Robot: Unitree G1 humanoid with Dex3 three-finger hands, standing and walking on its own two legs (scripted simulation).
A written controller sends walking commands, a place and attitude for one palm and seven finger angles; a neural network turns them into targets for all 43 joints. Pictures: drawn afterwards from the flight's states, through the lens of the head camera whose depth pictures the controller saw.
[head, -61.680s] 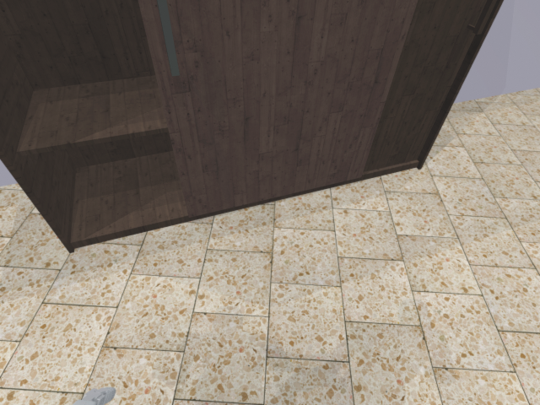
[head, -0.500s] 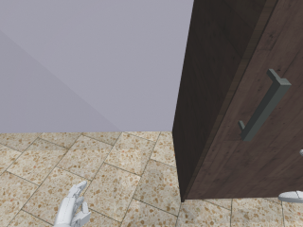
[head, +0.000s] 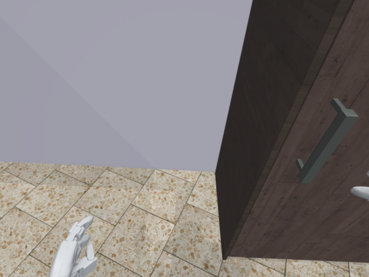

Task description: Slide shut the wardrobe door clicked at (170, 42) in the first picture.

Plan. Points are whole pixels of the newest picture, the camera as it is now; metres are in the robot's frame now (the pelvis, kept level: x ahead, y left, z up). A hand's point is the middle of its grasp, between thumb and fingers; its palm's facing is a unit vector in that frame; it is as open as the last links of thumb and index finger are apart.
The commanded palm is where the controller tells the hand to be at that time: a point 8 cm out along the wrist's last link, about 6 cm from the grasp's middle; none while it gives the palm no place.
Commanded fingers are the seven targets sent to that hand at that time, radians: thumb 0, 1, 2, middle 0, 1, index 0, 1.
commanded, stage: draw the hand back to the body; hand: right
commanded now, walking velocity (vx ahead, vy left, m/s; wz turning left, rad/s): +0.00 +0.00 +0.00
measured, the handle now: (319, 143) +0.38 -0.30 +0.13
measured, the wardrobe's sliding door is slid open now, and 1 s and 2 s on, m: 0.00 0.00 0.00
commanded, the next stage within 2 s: step back with the hand held close in 1.14 s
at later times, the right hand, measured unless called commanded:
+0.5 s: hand out of the picture +0.21 -0.32 +0.16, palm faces +0.51 +0.78 -0.36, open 11.4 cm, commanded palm +0.16 -0.34 +0.18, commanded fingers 0.00 -0.47 -0.69 0.22 0.56 0.22 0.56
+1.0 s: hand (348, 197) +0.22 -0.25 +0.17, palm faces +0.44 +0.81 -0.38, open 7.6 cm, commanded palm +0.17 -0.29 +0.19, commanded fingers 0.00 -0.90 -0.90 0.20 0.30 0.20 0.30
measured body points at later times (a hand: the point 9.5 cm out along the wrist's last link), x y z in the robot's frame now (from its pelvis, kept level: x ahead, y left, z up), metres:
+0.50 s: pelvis +0.01 -0.03 +0.02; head +0.00 -0.02 +0.47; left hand +0.20 +0.17 -0.06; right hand +0.18 -0.35 +0.18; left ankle +0.00 +0.12 -0.71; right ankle +0.03 -0.11 -0.71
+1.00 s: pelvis +0.03 +0.01 +0.03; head +0.00 +0.03 +0.48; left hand +0.22 +0.23 -0.05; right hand +0.19 -0.29 +0.19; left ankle +0.00 +0.12 -0.71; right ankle +0.03 -0.11 -0.71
